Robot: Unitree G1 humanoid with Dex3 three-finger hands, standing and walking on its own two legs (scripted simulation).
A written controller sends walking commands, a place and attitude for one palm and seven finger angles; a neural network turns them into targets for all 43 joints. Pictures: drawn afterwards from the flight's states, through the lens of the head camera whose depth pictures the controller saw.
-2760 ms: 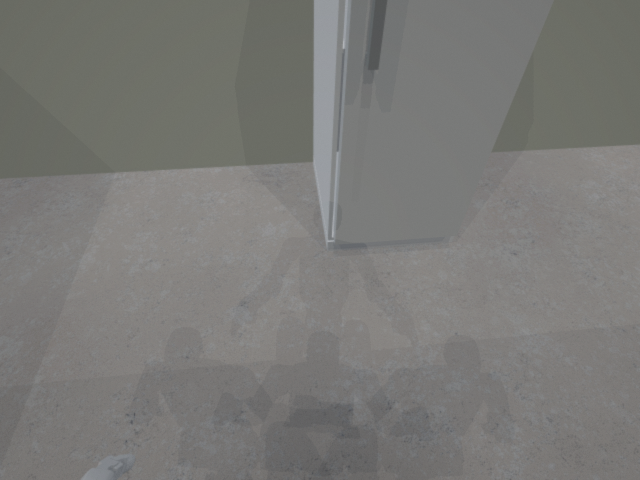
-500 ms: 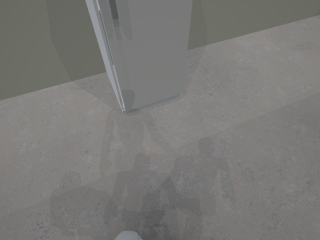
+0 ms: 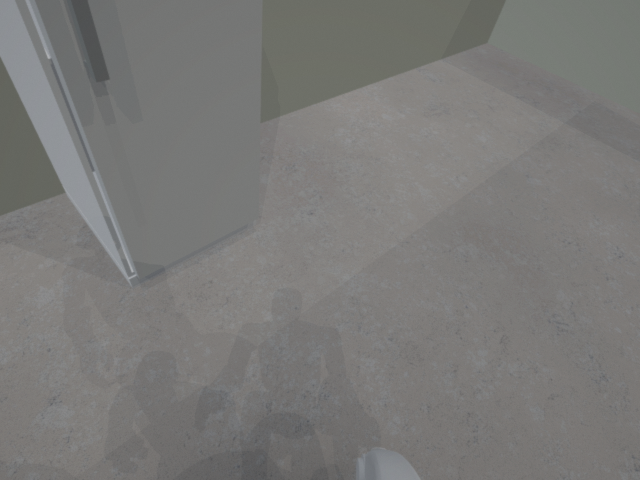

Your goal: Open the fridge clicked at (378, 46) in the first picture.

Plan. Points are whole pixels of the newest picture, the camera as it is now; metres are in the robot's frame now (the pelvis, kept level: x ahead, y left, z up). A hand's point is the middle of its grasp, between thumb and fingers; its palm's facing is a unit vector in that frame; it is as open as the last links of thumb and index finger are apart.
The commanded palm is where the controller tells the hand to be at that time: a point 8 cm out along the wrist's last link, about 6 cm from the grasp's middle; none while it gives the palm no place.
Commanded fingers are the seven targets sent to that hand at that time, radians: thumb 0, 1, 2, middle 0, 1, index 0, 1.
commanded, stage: walk to a spot facing it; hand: left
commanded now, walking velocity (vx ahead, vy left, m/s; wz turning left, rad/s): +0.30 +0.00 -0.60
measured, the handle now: out of the picture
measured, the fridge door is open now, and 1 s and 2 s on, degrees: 0 0 0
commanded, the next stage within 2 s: turn to face it in 0.98 s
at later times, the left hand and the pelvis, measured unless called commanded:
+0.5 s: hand (239, 355) +0.34 +0.14 -0.18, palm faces -0.31 -0.92 -0.23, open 7.3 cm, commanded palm none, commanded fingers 0.00 0.90 0.90 -0.20 -0.30 -0.20 -0.30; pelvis +0.23 -0.03 -0.01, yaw -18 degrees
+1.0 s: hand (293, 238) +0.62 +0.08 -0.17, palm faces -0.54 -0.82 -0.18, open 7.4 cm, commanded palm none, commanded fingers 0.00 0.90 0.90 -0.20 -0.30 -0.20 -0.30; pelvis +0.43 -0.04 -0.01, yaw -36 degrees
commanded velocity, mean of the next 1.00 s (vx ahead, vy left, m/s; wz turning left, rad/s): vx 0.19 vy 0.00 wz -0.59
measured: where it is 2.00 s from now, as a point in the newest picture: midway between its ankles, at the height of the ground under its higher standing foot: (337, 401)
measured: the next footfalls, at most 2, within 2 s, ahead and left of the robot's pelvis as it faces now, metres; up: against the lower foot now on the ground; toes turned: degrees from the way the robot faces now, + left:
right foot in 0.28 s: +0.22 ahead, -0.09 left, +0.00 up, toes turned -19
left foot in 0.70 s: +0.51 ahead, +0.07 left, +0.00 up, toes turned -16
